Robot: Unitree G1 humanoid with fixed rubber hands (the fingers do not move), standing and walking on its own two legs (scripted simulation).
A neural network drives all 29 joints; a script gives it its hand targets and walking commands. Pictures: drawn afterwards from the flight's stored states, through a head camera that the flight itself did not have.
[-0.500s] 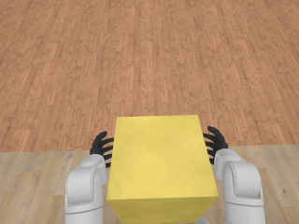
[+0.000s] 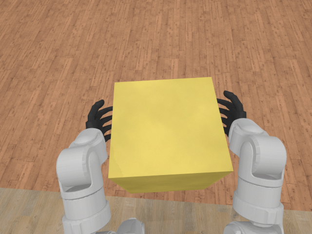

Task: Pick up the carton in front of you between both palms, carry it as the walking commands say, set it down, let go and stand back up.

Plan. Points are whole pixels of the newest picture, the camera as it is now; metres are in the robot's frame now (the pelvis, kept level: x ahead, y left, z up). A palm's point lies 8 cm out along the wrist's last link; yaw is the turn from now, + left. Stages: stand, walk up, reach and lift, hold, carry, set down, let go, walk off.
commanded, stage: carry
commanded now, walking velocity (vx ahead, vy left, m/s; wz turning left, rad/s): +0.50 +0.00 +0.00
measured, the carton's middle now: (165, 143) +0.32 +0.01 +0.05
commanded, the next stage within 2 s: none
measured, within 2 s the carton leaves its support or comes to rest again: neither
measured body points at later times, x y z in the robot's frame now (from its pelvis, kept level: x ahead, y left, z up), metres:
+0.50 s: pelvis +0.32 +0.04 -0.01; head +0.44 +0.05 +0.42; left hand +0.75 +0.17 +0.10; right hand +0.73 -0.14 +0.10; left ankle +0.30 +0.10 -0.74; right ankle +0.35 -0.09 -0.64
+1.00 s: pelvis +0.69 +0.02 +0.02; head +0.76 +0.03 +0.46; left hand +1.09 +0.21 +0.18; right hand +1.11 -0.09 +0.19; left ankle +0.82 +0.12 -0.68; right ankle +0.57 -0.07 -0.70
